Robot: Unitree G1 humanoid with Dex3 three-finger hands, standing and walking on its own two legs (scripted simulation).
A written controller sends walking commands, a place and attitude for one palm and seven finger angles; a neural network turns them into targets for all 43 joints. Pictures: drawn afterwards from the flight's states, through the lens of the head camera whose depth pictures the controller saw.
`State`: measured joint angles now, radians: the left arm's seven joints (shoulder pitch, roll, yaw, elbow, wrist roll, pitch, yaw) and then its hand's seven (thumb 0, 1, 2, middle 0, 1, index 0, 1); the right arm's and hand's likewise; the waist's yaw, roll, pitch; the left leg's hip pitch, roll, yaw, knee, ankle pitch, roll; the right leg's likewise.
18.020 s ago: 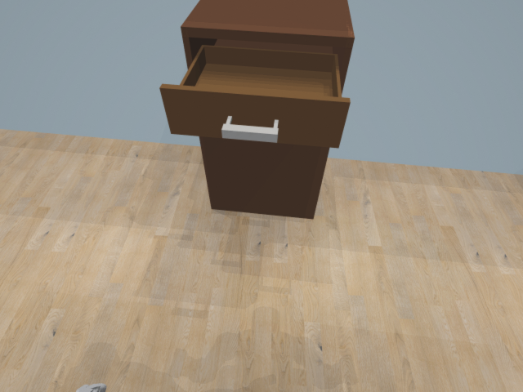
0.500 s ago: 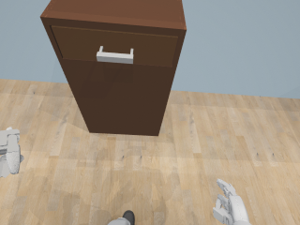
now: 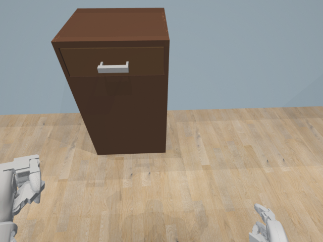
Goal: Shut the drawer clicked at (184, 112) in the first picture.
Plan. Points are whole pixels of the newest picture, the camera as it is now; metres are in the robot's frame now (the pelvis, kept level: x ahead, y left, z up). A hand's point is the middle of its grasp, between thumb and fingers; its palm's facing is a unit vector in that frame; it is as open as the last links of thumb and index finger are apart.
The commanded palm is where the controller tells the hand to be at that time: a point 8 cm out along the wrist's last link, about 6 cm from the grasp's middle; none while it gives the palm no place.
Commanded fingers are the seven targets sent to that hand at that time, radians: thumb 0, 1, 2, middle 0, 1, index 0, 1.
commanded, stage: stop stepping back and stand still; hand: left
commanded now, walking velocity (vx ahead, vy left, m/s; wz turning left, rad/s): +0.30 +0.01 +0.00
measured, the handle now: (114, 66) +0.83 +0.27 +0.00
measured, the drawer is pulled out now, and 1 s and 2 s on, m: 0.00 0.00 0.00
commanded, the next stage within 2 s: let the arm hang, fingers relaxed in 0.48 s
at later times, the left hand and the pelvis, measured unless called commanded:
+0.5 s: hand out of the picture +0.14 +0.26 +0.18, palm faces +0.38 -0.78 -0.50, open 3.2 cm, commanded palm +0.07 +0.31 +0.19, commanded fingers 0.00 0.90 0.90 -1.40 -1.60 -1.40 -1.60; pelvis -0.04 +0.02 +0.00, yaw +3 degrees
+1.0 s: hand out of the picture -0.04 +0.23 -0.17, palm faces +0.16 -0.96 -0.21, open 3.8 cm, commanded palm none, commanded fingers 0.00 0.90 0.90 -0.52 -0.65 -0.52 -0.65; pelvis -0.04 +0.02 +0.00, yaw +7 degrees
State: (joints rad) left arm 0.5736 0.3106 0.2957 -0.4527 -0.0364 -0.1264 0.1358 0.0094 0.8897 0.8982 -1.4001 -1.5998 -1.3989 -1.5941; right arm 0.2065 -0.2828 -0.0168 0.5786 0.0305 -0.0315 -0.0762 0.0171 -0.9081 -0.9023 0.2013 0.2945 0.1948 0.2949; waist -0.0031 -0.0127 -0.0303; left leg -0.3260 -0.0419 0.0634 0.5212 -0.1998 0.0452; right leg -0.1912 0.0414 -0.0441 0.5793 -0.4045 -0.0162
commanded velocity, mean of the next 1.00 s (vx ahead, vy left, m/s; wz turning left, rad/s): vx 0.08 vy -0.03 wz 0.00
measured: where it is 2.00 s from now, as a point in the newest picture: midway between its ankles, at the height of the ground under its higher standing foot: outside the picture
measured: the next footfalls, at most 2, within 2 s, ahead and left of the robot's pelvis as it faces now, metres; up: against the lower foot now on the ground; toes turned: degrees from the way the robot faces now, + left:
left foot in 0.28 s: +0.00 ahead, +0.17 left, +0.00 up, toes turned +6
left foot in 0.80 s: +0.01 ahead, +0.15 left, +0.00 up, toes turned +10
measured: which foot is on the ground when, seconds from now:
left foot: down 0.00-0.02, up 0.04-0.26, down 0.28-0.54, up 0.56-0.78, down 0.80-1.00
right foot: down 0.00-1.00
